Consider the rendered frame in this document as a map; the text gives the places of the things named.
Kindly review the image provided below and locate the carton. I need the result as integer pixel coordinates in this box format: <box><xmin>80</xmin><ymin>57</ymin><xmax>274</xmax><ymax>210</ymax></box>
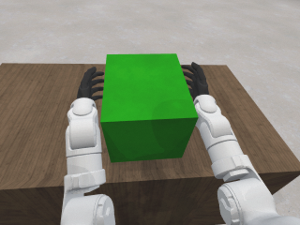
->
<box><xmin>100</xmin><ymin>53</ymin><xmax>199</xmax><ymax>163</ymax></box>

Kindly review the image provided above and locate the robot left forearm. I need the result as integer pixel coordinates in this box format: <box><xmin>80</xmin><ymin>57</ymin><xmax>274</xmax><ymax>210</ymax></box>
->
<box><xmin>60</xmin><ymin>97</ymin><xmax>106</xmax><ymax>225</ymax></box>

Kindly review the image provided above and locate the robot left hand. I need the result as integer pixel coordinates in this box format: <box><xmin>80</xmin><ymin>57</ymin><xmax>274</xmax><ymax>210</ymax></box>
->
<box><xmin>76</xmin><ymin>67</ymin><xmax>105</xmax><ymax>101</ymax></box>

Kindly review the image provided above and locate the pedestal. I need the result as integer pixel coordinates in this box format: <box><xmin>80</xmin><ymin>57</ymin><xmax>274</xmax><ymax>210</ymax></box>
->
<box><xmin>0</xmin><ymin>63</ymin><xmax>300</xmax><ymax>225</ymax></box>

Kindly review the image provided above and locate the robot right hand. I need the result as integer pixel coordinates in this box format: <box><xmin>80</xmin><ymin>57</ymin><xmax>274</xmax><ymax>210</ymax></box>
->
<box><xmin>181</xmin><ymin>62</ymin><xmax>209</xmax><ymax>101</ymax></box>

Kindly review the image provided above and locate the robot left upper arm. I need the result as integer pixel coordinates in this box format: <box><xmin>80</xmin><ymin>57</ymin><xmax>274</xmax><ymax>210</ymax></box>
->
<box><xmin>61</xmin><ymin>194</ymin><xmax>115</xmax><ymax>225</ymax></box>

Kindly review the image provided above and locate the robot right upper arm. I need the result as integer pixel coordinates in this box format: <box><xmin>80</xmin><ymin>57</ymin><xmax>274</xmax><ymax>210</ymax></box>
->
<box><xmin>217</xmin><ymin>177</ymin><xmax>300</xmax><ymax>225</ymax></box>

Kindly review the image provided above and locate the robot right forearm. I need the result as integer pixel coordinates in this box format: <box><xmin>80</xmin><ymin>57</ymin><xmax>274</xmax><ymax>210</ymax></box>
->
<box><xmin>193</xmin><ymin>95</ymin><xmax>277</xmax><ymax>211</ymax></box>

